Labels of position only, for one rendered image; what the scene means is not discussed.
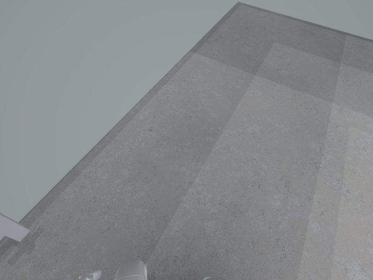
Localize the left robot thigh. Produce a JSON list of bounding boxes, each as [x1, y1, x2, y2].
[[114, 258, 147, 280]]

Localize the panel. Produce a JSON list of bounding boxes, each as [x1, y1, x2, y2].
[[0, 213, 30, 242]]

